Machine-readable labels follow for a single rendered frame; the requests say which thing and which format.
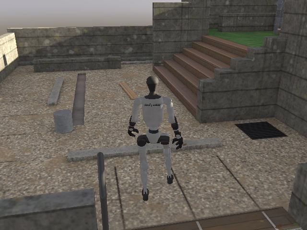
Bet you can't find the humanoid robot head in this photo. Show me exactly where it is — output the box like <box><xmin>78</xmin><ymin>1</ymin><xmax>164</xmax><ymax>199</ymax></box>
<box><xmin>145</xmin><ymin>76</ymin><xmax>161</xmax><ymax>99</ymax></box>

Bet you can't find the left robot upper arm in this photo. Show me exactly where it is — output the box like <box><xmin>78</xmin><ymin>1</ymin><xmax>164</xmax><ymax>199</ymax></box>
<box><xmin>131</xmin><ymin>97</ymin><xmax>143</xmax><ymax>123</ymax></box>

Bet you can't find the robot left hand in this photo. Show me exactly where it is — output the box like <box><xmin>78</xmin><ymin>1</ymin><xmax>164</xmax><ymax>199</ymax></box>
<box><xmin>128</xmin><ymin>128</ymin><xmax>139</xmax><ymax>137</ymax></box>

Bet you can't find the robot right hand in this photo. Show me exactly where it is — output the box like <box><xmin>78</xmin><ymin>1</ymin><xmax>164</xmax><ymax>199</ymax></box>
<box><xmin>172</xmin><ymin>137</ymin><xmax>183</xmax><ymax>149</ymax></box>

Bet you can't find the left robot forearm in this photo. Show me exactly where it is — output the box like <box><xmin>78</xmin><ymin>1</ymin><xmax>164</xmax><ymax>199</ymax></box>
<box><xmin>128</xmin><ymin>116</ymin><xmax>136</xmax><ymax>131</ymax></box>

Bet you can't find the left robot shin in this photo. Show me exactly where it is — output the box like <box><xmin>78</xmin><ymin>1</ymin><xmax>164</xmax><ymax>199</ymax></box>
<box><xmin>140</xmin><ymin>163</ymin><xmax>148</xmax><ymax>194</ymax></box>

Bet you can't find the right robot forearm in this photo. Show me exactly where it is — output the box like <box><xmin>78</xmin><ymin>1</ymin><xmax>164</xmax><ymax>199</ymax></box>
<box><xmin>171</xmin><ymin>117</ymin><xmax>182</xmax><ymax>139</ymax></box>

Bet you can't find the right robot upper arm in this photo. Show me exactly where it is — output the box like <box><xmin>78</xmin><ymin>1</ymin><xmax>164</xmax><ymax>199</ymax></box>
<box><xmin>163</xmin><ymin>97</ymin><xmax>175</xmax><ymax>124</ymax></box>

